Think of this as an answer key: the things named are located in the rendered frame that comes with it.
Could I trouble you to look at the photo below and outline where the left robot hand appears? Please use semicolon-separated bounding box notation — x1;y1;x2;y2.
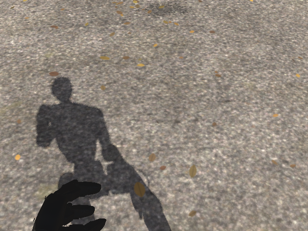
32;179;106;231

